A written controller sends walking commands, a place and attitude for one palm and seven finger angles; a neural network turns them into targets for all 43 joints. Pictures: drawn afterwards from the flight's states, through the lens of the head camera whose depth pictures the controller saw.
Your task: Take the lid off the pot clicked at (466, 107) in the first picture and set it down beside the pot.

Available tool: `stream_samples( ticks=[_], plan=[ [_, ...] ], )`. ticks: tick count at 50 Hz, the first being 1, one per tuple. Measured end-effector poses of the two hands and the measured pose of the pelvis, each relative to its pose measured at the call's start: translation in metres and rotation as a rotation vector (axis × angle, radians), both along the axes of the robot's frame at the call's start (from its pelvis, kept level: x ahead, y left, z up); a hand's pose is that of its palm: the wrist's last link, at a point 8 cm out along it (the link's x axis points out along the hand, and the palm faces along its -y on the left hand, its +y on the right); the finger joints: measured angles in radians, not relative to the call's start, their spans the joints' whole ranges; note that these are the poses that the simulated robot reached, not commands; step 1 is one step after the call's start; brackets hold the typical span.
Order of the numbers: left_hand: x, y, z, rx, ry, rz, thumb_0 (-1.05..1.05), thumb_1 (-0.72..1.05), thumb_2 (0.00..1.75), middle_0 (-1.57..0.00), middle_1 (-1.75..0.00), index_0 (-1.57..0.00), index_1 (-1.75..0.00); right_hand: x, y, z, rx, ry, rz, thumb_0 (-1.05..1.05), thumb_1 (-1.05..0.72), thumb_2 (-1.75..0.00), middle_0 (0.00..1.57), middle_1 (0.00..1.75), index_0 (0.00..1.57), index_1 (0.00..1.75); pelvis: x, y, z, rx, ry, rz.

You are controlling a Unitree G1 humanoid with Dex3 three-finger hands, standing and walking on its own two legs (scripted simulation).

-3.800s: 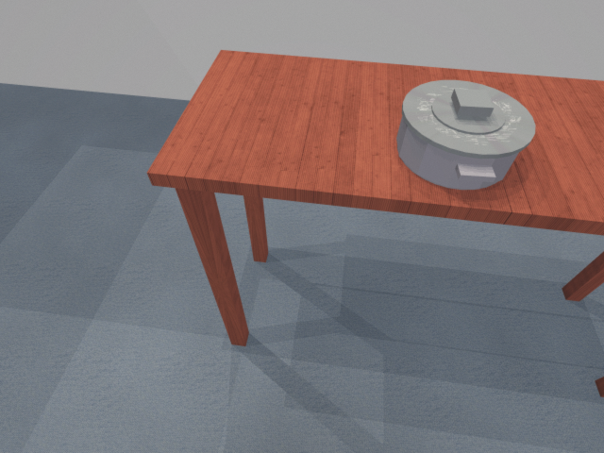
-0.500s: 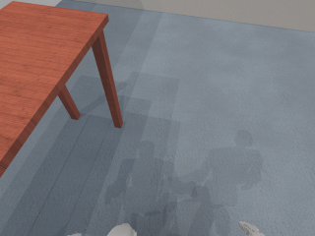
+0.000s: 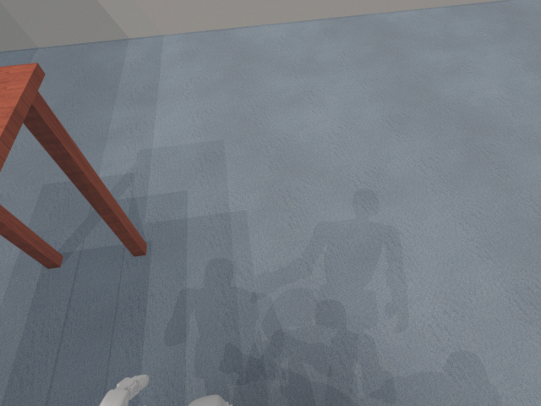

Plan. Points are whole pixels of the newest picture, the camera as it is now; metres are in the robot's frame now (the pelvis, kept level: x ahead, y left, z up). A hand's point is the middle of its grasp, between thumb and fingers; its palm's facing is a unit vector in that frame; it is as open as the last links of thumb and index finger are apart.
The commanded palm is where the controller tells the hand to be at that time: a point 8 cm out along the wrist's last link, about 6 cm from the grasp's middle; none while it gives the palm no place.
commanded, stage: walk to a spot facing it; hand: left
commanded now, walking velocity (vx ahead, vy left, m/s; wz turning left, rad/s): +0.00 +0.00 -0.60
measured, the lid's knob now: out of the picture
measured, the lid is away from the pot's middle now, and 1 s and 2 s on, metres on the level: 0.00 0.00 0.00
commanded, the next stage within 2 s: turn to face it in 0.98 s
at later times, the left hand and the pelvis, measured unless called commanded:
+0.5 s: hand (167, 377) +0.18 +0.19 -0.15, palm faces -0.25 -0.95 -0.17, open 7.4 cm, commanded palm none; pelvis +0.05 +0.01 +0.02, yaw -17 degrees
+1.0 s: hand (304, 266) +0.38 -0.04 -0.15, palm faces -0.58 -0.79 -0.20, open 7.4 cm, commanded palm none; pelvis +0.19 -0.13 +0.01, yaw -35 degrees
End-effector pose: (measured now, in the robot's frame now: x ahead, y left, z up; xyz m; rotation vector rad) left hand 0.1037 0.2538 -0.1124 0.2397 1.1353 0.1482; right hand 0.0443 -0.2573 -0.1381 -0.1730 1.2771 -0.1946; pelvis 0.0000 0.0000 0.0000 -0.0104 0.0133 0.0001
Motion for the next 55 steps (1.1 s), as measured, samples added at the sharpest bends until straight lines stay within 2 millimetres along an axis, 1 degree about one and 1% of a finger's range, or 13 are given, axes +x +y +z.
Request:
stream_samples(
  ticks=[3, 9, 17, 20, 27, 30, 33, 38, 41, 44, 47, 51, 55],
  plan=[
    [0.002, -0.012, 0.006, 0.006, 0.006, -0.01, 0.0, 0.91, 0.9, -0.2, -0.3, -0.2, -0.3, -0.002, -0.01, 0.005, -0.009, 0.01, -0.033, 0.01, -0.9, -0.9, 0.2, 0.3, 0.2, 0.3, 0.002, -0.005, 0.006, 0.013, -0.002, -0.034],
    [0.001, -0.024, 0.003, -0.013, 0.074, -0.074, 0.0, 0.9, 0.9, -0.2, -0.3, -0.2, -0.3, 0.012, -0.016, 0.023, -0.021, -0.077, -0.088, 0.01, -0.91, -0.9, 0.2, 0.3, 0.2, 0.3, 0.004, -0.007, 0.015, 0.031, 0.003, -0.123],
    [0.018, -0.01, -0.018, -0.065, 0.099, -0.124, 0.0, 0.9, 0.9, -0.2, -0.3, -0.21, -0.3, 0.027, 0.002, 0.038, -0.07, -0.181, -0.126, 0.01, -0.9, -0.9, 0.2, 0.3, 0.2, 0.3, 0.022, 0.013, 0.008, 0.008, 0.006, -0.214],
    [0.036, -0.004, -0.024, -0.075, 0.107, -0.157, 0.01, 0.9, 0.9, -0.2, -0.3, -0.2, -0.3, 0.016, 0.011, 0.039, -0.09, -0.184, -0.156, 0.01, -0.9, -0.9, 0.2, 0.3, 0.2, 0.3, 0.031, 0.019, 0.005, -0.001, -0.004, -0.251],
    [0.101, -0.016, -0.007, -0.08, 0.079, -0.263, 0.01, 0.91, 0.9, -0.2, -0.3, -0.2, -0.3, -0.033, 0.031, 0.044, -0.049, -0.029, -0.281, 0.01, -0.9, -0.9, 0.21, 0.3, 0.2, 0.3, 0.061, 0.01, 0.021, -0.015, 0.002, -0.331],
    [0.13, -0.035, -0.005, -0.074, 0.087, -0.318, 0.01, 0.91, 0.9, -0.2, -0.3, -0.2, -0.3, -0.052, 0.037, 0.041, -0.021, 0.034, -0.353, 0.01, -0.9, -0.9, 0.21, 0.3, 0.2, 0.3, 0.075, 0.001, 0.021, -0.013, 0.008, -0.376],
    [0.164, -0.066, -0.006, -0.072, 0.098, -0.392, 0.01, 0.91, 0.9, -0.19, -0.3, -0.2, -0.3, -0.07, 0.04, 0.035, 0.009, 0.098, -0.432, 0.01, -0.9, -0.9, 0.21, 0.3, 0.2, 0.3, 0.091, -0.013, 0.019, -0.007, 0.012, -0.422],
    [0.233, -0.145, -0.013, -0.077, 0.067, -0.54, 0.01, 0.91, 0.9, -0.19, -0.3, -0.2, -0.3, -0.094, 0.037, 0.021, 0.073, 0.211, -0.561, 0.01, -0.9, -0.9, 0.21, 0.3, 0.2, 0.3, 0.121, -0.049, 0.007, 0.004, 0.019, -0.496],
    [0.274, -0.197, -0.021, -0.085, -0.013, -0.612, 0.01, 0.91, 0.9, -0.19, -0.3, -0.2, -0.3, -0.099, 0.025, 0.004, 0.117, 0.269, -0.622, 0.01, -0.9, -0.9, 0.21, 0.3, 0.2, 0.3, 0.139, -0.08, -0.01, 0.008, 0.012, -0.532],
    [0.295, -0.23, -0.019, -0.092, -0.058, -0.626, 0.0, 0.91, 0.9, -0.2, -0.3, -0.2, -0.3, -0.081, -0.002, -0.002, 0.119, 0.268, -0.652, 0.01, -0.9, -0.9, 0.2, 0.3, 0.2, 0.3, 0.151, -0.1, -0.01, 0.006, -0.008, -0.553],
    [0.3, -0.245, -0.01, -0.08, -0.032, -0.626, 0.0, 0.91, 0.9, -0.2, -0.3, -0.2, -0.3, -0.036, -0.044, 0.004, 0.075, 0.164, -0.647, 0.01, -0.9, -0.9, 0.2, 0.3, 0.2, 0.3, 0.167, -0.116, 0.001, 0.011, -0.016, -0.584],
    [0.305, -0.252, -0.002, -0.052, 0.022, -0.623, 0.0, 0.92, 0.9, -0.2, -0.3, -0.2, -0.3, 0.036, -0.099, 0.017, 0.006, -0.023, -0.629, 0.01, -0.91, -0.9, 0.2, 0.3, 0.2, 0.3, 0.192, -0.134, 0.014, 0.02, -0.01, -0.624],
    [0.322, -0.248, 0.002, -0.021, 0.055, -0.611, -0.01, 0.93, 0.9, -0.2, -0.3, -0.21, -0.3, 0.102, -0.139, 0.03, -0.036, -0.162, -0.603, 0.01, -0.91, -0.9, 0.2, 0.3, 0.2, 0.3, 0.221, -0.149, 0.018, 0.017, -0.002, -0.654]
  ],
)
